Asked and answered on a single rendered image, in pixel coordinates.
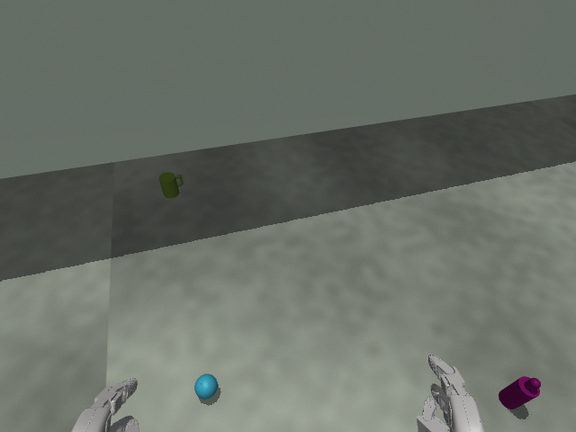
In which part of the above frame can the right robot hand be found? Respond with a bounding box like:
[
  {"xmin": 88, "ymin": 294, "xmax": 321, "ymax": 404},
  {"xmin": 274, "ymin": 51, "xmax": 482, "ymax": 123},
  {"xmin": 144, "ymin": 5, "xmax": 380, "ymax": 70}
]
[{"xmin": 417, "ymin": 355, "xmax": 486, "ymax": 432}]

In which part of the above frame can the left robot hand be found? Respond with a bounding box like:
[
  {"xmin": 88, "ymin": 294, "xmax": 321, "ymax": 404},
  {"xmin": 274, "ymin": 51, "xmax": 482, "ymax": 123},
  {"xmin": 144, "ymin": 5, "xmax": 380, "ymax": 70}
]
[{"xmin": 71, "ymin": 378, "xmax": 140, "ymax": 432}]

